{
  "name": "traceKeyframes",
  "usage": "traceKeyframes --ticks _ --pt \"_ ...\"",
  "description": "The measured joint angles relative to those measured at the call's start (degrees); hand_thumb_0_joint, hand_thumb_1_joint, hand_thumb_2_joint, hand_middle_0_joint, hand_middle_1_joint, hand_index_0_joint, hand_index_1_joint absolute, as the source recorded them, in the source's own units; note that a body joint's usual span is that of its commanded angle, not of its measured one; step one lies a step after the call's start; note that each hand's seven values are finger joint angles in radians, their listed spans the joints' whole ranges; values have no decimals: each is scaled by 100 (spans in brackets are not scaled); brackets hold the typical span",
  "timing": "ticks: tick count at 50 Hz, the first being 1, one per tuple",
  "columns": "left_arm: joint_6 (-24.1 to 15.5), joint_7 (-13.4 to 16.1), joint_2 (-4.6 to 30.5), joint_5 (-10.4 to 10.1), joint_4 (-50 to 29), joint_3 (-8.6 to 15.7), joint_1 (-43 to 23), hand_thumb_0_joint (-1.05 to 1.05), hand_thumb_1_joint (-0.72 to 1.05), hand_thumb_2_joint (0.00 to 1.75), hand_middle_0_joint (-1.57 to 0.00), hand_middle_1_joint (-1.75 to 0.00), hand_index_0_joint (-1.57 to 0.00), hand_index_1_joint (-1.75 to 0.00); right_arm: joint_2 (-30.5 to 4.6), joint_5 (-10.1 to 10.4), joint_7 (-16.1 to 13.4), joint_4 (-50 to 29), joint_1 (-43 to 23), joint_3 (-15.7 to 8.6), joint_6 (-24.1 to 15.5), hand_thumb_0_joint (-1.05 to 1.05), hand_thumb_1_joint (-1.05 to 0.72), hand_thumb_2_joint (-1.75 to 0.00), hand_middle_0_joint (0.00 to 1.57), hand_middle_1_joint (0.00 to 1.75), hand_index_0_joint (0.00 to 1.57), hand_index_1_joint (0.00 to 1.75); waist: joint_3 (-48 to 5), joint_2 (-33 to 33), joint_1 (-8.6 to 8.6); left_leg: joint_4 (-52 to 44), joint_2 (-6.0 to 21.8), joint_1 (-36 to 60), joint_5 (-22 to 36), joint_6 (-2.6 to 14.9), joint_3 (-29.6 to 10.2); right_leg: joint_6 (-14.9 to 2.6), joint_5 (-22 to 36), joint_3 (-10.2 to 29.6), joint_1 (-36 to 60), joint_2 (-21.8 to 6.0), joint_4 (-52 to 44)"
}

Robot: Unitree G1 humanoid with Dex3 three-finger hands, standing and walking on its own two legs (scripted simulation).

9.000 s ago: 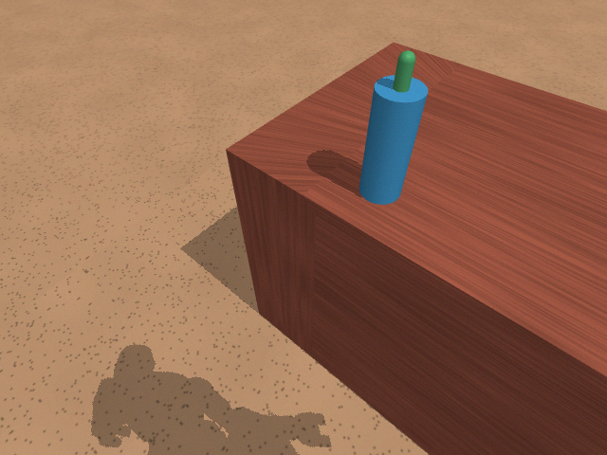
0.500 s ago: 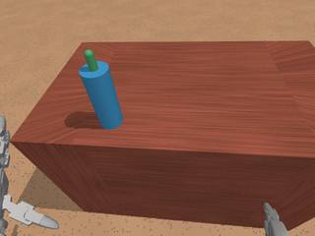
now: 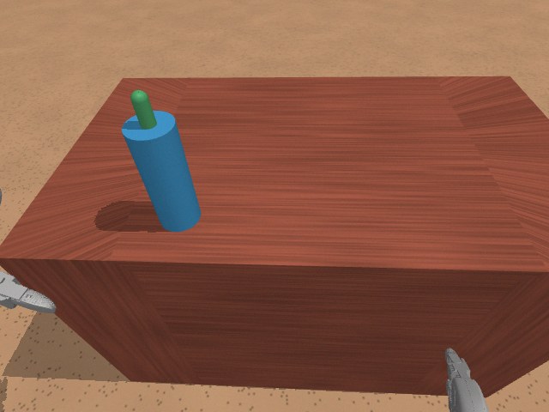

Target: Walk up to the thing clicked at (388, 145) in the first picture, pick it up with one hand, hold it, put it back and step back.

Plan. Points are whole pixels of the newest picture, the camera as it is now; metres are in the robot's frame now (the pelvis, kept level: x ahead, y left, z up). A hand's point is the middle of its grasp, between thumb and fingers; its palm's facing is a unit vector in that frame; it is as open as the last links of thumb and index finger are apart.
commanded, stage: go down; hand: left
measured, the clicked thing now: (162, 164) +0.49 +0.20 +0.11
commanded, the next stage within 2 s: none
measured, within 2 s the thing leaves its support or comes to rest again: neither
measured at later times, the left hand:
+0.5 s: hand (2, 224) +0.31 +0.34 +0.17, palm faces +0.19 -0.98 -0.04, open 17.6 cm
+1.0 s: hand (8, 196) +0.36 +0.36 +0.17, palm faces +0.17 -0.99 -0.01, open 17.7 cm
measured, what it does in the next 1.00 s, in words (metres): stands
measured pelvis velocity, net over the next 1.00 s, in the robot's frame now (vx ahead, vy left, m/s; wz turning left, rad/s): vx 0.00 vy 0.01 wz -0.02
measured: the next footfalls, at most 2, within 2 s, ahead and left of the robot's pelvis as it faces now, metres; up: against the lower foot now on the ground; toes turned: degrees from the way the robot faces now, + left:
none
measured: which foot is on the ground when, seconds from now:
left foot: down 0.00-1.00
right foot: down 0.00-1.00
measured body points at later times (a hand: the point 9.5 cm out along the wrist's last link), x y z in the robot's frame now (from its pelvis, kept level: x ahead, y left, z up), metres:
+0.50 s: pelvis +0.00 +0.00 +0.00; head +0.00 +0.00 +0.45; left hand +0.30 +0.40 +0.17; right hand +0.16 -0.26 -0.08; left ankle -0.01 +0.13 -0.74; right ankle -0.01 -0.12 -0.74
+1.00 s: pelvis +0.00 +0.01 +0.00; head +0.02 +0.01 +0.45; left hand +0.35 +0.42 +0.17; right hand +0.14 -0.26 -0.08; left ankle -0.01 +0.13 -0.74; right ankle -0.01 -0.12 -0.74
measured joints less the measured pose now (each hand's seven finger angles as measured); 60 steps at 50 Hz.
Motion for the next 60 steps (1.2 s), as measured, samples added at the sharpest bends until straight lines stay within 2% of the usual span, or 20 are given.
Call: traceKeyframes --ticks 3,7,16,24,33,38,42,46,51,60 --pt "215 -259 102 -76 351 102 -236 -1 -54 7 -4 -3 -3 -4 -58 11 -18 -107 95 62 -67 -1 50 -6 6 5 6 5 -79 -1 -7 -22 0 -15 -12 13 53 11 9 52 -32 -1 -26" --pt "405 -486 92 -80 500 134 -291 -1 -53 7 -4 -2 -2 -3 -135 -16 -15 -254 253 77 -151 -1 50 -6 6 5 6 5 -166 9 15 -24 -3 -42 -42 34 102 33 6 101 -65 -5 -50" --pt "581 -583 43 4 702 252 -505 -1 -51 8 -3 -1 -2 -2 -194 -102 -26 -141 322 -16 -244 -1 51 -6 6 5 6 5 -244 -40 88 33 8 -89 -80 40 98 41 -3 95 -86 7 -48" --pt "729 -911 463 -75 1655 374 -1312 -1 -53 9 -3 -1 -2 -3 -143 -114 -172 189 61 131 -371 -1 52 -6 6 5 6 5 -179 -63 47 37 4 -226 15 24 3 20 63 1 -186 4 -52" --pt "892 -1356 998 -35 2987 372 -2215 -1 -59 8 -2 -2 -2 -3 -178 -171 -328 103 100 377 -540 -1 53 -5 6 5 6 5 -253 -90 -84 17 7 -443 101 17 0 13 144 -1 -408 8 -60" --pt "832 -1358 1223 135 3450 368 -2484 -1 -59 8 -3 -2 -2 -3 -198 -206 -370 0 199 457 -599 -1 54 -5 6 5 6 5 -284 -146 -157 45 30 -551 97 10 37 7 158 36 -530 31 -38" --pt "721 -1317 1313 192 3634 416 -2616 -1 -59 8 -3 -2 -2 -3 -212 -211 -383 55 204 467 -639 -1 54 -5 6 5 6 5 -275 -159 -183 109 48 -663 69 14 54 11 165 53 -629 50 -21" --pt "599 -1299 1393 214 3774 468 -2739 -2 -59 7 -3 -2 -2 -3 -188 -215 -403 127 137 512 -662 -1 54 -5 6 5 6 5 -293 -171 -217 162 60 -754 40 19 55 18 164 54 -696 62 -21" --pt "559 -1324 1508 257 3932 412 -2797 -2 -59 7 -3 -2 -3 -3 -150 -224 -424 197 24 519 -682 -1 54 -5 6 5 6 5 -357 -145 -250 206 60 -832 -7 34 61 31 147 59 -753 64 -28" --pt "536 -1366 1479 198 3902 469 -2704 -2 -60 6 -4 -3 -3 -3 -145 -222 -400 239 53 472 -698 -1 53 -5 6 5 6 5 -473 -114 -219 256 48 -896 -105 62 69 57 77 65 -793 51 -31"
